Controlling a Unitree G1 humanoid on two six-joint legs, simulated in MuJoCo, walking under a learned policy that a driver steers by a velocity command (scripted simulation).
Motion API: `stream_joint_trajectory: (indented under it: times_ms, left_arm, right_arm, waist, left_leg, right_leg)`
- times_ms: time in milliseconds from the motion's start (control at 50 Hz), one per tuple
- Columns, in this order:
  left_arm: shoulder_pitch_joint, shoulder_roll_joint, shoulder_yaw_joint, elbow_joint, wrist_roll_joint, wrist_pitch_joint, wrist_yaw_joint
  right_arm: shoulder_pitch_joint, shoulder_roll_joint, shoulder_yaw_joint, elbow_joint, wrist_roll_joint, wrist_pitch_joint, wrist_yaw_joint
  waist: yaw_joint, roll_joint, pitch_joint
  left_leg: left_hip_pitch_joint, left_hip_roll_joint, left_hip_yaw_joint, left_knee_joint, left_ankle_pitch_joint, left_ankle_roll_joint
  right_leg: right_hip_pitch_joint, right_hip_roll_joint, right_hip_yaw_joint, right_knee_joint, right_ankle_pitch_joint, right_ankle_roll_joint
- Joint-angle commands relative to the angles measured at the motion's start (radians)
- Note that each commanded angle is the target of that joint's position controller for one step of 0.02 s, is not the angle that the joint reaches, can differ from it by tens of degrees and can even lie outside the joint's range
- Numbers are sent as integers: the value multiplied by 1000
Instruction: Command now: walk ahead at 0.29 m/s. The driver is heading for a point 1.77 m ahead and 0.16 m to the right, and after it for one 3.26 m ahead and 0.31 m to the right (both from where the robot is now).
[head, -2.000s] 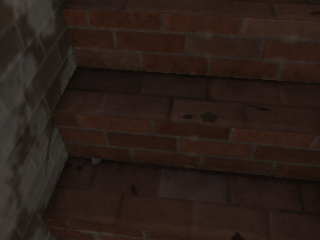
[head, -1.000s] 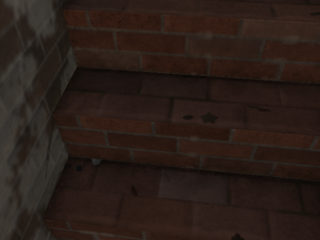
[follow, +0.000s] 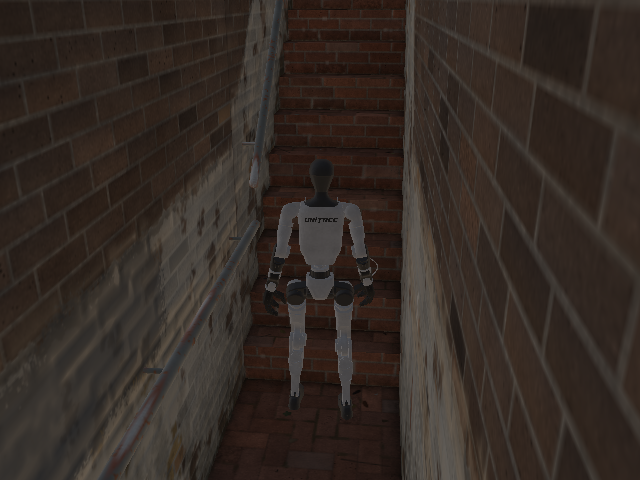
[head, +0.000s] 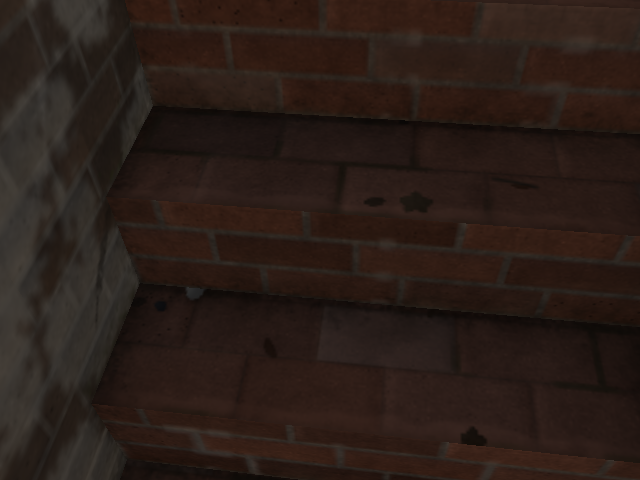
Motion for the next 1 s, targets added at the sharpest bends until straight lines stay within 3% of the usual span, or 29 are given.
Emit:
stream_joint_trajectory:
  times_ms: [20, 120, 200, 240, 280, 320, 380, 400, 420, 480, 540, 600, 640, 660, 780, 960, 1000]
  left_arm:
    - [-17, 123, 26, -58, -11, -31, 5]
    - [-18, 100, 30, -70, -24, -42, 6]
    - [-19, 107, 30, -80, -13, -30, 8]
    - [-21, 104, 27, -82, -12, -17, 10]
    - [-26, 110, 28, -78, -14, -14, 13]
    - [-57, 95, 22, -84, -17, -10, 7]
    - [-82, 107, 22, -87, -12, -10, 5]
    - [-100, 101, 19, -91, -4, -6, 3]
    - [-120, 86, 10, -84, -2, 0, -1]
    - [-145, 110, 10, -81, 1, 3, -5]
    - [-159, 126, 11, -82, 2, -3, -7]
    - [-179, 115, 6, -78, 2, -7, -11]
    - [-193, 112, 3, -77, 4, -8, -12]
    - [-192, 121, 4, -76, -4, -13, -10]
    - [-203, 125, -2, -82, 2, -18, -12]
    - [-205, 134, -10, -96, 5, -8, -15]
    - [-194, 139, -11, -94, 7, -7, -16]
  right_arm:
    - [-20, -111, -32, -77, 8, -21, -8]
    - [4, -101, -39, -90, 16, -35, -4]
    - [6, -97, -44, -101, 10, -57, 12]
    - [2, -95, -43, -106, 13, -64, 22]
    - [1, -102, -46, -112, 21, -59, 23]
    - [-29, -91, -37, -119, 14, -57, 17]
    - [-49, -105, -35, -128, 12, -59, 16]
    - [-30, -109, -38, -116, 16, -58, 10]
    - [-33, -95, -29, -113, 12, -51, 9]
    - [-73, -120, -33, -123, 9, -53, 11]
    - [-101, -127, -35, -131, 13, -57, 12]
    - [-106, -119, -32, -132, 12, -54, 10]
    - [-118, -121, -31, -138, 7, -52, 9]
    - [-145, -112, -23, -152, 2, -52, 17]
    - [-157, -122, -13, -153, 1, -52, 25]
    - [-159, -132, -4, -145, -1, -56, 33]
    - [-148, -137, -2, -135, -3, -57, 36]
  waist:
    - [-13, -29, 62]
    - [-13, -18, 53]
    - [-4, -15, -3]
    - [0, -8, -35]
    - [-5, -6, -50]
    - [-4, -39, -20]
    - [-7, -27, -33]
    - [-3, -6, -31]
    - [-7, -21, -33]
    - [3, -24, -46]
    - [7, -14, -55]
    - [-1, -24, -48]
    - [-4, -26, -37]
    - [-8, -51, -41]
    - [-9, -25, -23]
    - [0, -20, -16]
    - [2, -23, -11]
  left_leg:
    - [28, 47, -74, -82, -254, 33]
    - [37, 43, -83, -40, -130, 65]
    - [100, 46, -60, 30, 344, 61]
    - [135, 52, -62, 38, 486, 59]
    - [154, 50, -62, 43, 473, 61]
    - [148, 56, -68, 33, 470, 61]
    - [172, 64, -70, 29, 528, 52]
    - [178, 71, -72, 25, 514, 42]
    - [192, 87, -91, -13, 546, 28]
    - [220, 92, -94, -31, 577, 13]
    - [231, 88, -83, -26, 528, 13]
    - [226, 92, -86, -38, 459, 12]
    - [215, 93, -86, -43, 418, 10]
    - [212, 90, -88, -47, 405, 14]
    - [189, 90, -88, -63, 340, 9]
    - [173, 86, -87, -68, 277, 12]
    - [175, 90, -90, -70, 340, 10]
  right_leg:
    - [-125, -61, 88, -124, -232, -65]
    - [-66, -56, 75, -59, -33, -97]
    - [40, -64, 61, -6, 365, -76]
    - [82, -64, 55, 3, 474, -56]
    - [100, -60, 51, 10, 451, -56]
    - [101, -64, 57, -16, 488, -48]
    - [126, -71, 57, -25, 539, -34]
    - [132, -80, 57, -42, 533, -31]
    - [147, -88, 72, -61, 584, -15]
    - [179, -95, 70, -79, 612, 3]
    - [176, -100, 63, -98, 546, 0]
    - [154, -100, 65, -110, 472, -5]
    - [143, -99, 68, -116, 429, -9]
    - [136, -98, 73, -110, 426, -12]
    - [116, -100, 84, -119, 351, -15]
    - [101, -95, 84, -121, 305, -16]
    - [106, -97, 85, -122, 349, -8]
